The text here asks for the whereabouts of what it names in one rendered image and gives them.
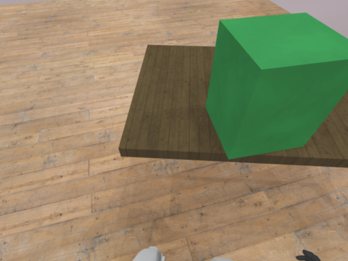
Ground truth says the robot left thigh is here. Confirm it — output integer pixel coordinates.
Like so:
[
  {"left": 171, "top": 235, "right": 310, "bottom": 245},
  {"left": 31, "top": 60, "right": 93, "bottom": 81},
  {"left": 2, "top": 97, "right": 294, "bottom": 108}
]
[{"left": 133, "top": 248, "right": 165, "bottom": 261}]

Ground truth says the carton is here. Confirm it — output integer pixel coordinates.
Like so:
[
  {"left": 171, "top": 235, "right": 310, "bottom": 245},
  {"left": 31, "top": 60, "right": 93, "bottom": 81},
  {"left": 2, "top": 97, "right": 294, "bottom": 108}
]
[{"left": 206, "top": 13, "right": 348, "bottom": 159}]

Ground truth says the robot right hand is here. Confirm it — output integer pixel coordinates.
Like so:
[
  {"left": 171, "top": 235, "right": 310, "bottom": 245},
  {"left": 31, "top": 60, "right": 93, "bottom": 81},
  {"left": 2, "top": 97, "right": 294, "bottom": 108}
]
[{"left": 296, "top": 250, "right": 321, "bottom": 261}]

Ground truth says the table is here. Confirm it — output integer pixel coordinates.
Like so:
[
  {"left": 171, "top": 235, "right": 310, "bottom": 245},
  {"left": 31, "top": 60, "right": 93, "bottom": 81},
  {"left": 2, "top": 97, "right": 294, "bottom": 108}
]
[{"left": 119, "top": 45, "right": 348, "bottom": 167}]

